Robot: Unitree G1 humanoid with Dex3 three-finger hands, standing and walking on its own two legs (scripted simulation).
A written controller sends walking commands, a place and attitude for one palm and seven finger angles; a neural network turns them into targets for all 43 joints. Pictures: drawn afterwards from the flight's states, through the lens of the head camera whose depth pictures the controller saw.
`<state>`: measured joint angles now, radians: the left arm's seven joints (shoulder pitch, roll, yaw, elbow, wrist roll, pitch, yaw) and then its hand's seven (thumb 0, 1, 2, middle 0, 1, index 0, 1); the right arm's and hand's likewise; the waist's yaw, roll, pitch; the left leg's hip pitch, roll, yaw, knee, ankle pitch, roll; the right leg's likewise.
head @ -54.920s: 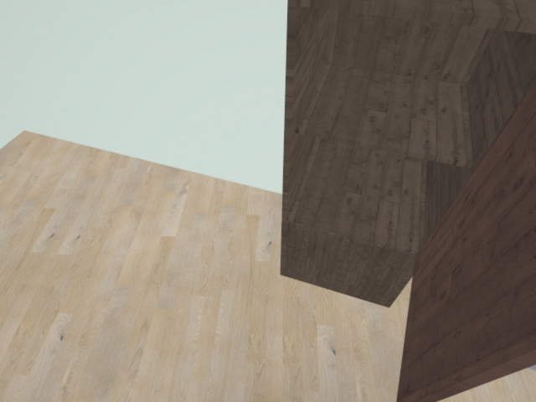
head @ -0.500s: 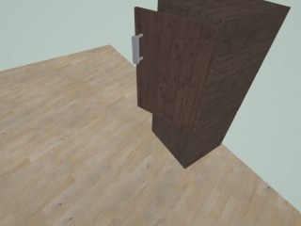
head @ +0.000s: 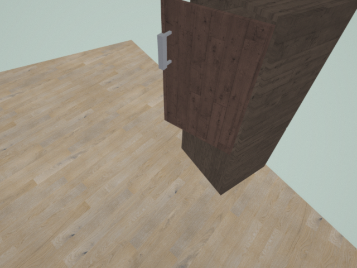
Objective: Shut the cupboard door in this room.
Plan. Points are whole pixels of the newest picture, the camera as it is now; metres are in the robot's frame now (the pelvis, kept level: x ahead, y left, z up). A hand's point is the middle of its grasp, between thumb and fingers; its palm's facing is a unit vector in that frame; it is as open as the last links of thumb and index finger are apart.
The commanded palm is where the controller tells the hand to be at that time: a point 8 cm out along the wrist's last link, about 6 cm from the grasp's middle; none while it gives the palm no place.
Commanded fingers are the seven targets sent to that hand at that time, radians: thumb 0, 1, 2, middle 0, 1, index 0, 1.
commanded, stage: look to check the result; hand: left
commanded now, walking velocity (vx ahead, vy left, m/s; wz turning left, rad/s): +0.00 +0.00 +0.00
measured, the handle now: (165, 50) +0.85 +0.09 +0.07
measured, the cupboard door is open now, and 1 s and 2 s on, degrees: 21 21 21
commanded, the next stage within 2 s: walk to a spot facing it in 0.20 s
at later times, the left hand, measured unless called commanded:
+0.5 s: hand out of the picture +0.00 +0.17 -0.18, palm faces +0.07 -0.98 -0.18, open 7.3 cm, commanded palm none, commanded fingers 0.00 0.90 0.90 -0.20 -0.30 -0.20 -0.30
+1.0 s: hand out of the picture +0.03 +0.27 -0.17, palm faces +0.33 -0.91 -0.24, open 7.4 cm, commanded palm none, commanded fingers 0.00 0.90 0.90 -0.20 -0.30 -0.20 -0.30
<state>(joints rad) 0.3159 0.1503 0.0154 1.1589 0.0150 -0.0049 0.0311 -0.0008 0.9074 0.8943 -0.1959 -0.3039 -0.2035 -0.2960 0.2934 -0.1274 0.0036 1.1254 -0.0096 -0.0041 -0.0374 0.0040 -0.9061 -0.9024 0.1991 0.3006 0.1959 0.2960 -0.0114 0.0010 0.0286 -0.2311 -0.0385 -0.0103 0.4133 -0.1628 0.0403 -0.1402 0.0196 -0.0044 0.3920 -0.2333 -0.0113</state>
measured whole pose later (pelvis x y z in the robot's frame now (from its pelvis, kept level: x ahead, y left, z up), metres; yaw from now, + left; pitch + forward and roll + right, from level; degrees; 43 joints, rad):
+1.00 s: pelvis +0.00 +0.03 +0.00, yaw +20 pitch +3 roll -3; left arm 0.12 0.26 0.09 0.92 0.03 0.04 0.02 0.00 0.91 0.89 -0.20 -0.30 -0.20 -0.30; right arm 0.23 -0.19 -0.04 0.96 -0.03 0.02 -0.02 0.00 -0.90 -0.90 0.20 0.30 0.20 0.30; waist -0.04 -0.01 0.07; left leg -0.34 -0.09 -0.10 0.42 -0.12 0.09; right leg -0.47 -0.03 0.04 1.01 -0.34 0.07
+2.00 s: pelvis +0.02 +0.04 +0.00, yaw +57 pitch +1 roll -1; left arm 0.17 0.26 0.09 0.88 0.04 0.03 -0.02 0.00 0.91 0.89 -0.20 -0.30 -0.20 -0.30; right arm 0.25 -0.18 -0.03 0.92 -0.03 0.00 0.00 0.00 -0.90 -0.90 0.20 0.30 0.20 0.30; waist -0.02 -0.03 0.05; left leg -0.21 -0.05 -0.08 0.44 -0.25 0.05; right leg -0.51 -0.08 0.00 0.97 -0.33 0.08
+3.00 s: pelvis +0.07 +0.34 +0.00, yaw +88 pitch -1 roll -1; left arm 0.17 0.21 0.06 0.93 0.03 0.01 0.00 0.00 0.91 0.89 -0.19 -0.30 -0.20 -0.30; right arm 0.28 -0.15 -0.02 0.99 -0.02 -0.04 -0.03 0.01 -0.92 -0.90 0.20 0.30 0.20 0.30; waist -0.01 -0.04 0.04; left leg -0.12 -0.09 0.03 0.35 -0.23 0.11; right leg -0.56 -0.08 0.00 0.88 -0.14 0.05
